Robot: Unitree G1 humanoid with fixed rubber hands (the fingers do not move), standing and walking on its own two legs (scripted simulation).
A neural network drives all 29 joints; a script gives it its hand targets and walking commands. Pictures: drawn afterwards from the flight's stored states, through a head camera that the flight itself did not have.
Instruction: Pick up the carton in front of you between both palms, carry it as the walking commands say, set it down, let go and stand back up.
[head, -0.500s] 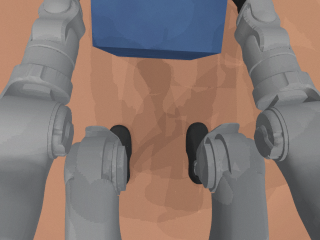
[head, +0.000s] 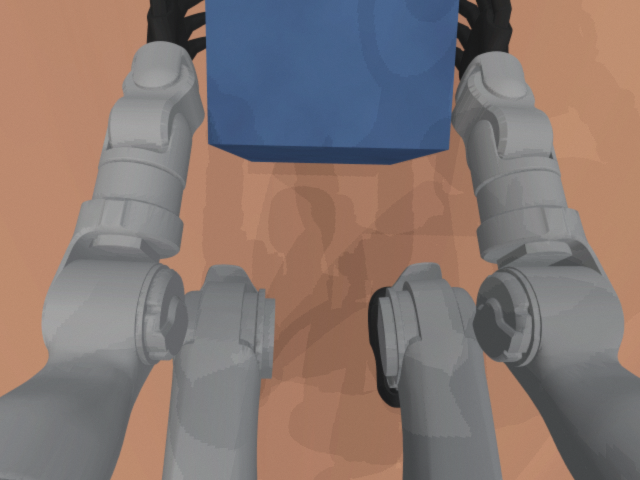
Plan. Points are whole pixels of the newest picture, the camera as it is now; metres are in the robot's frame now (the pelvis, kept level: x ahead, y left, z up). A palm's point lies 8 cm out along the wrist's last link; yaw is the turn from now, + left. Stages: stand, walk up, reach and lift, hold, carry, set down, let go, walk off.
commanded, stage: reach and lift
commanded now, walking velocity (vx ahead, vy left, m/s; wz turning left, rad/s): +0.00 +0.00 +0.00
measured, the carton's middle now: (326, 68) +0.54 +0.00 -0.19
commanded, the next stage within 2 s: none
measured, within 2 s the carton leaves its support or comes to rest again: neither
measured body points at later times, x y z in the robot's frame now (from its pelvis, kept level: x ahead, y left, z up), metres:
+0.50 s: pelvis -0.01 +0.00 +0.12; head +0.25 +0.01 +0.49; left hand +0.50 +0.16 +0.06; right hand +0.50 -0.15 +0.06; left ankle +0.10 +0.13 -0.34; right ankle +0.11 -0.13 -0.34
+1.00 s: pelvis +0.04 +0.00 +0.26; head +0.20 +0.00 +0.69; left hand +0.45 +0.16 +0.22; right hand +0.46 -0.15 +0.22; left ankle +0.10 +0.13 -0.34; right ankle +0.11 -0.13 -0.34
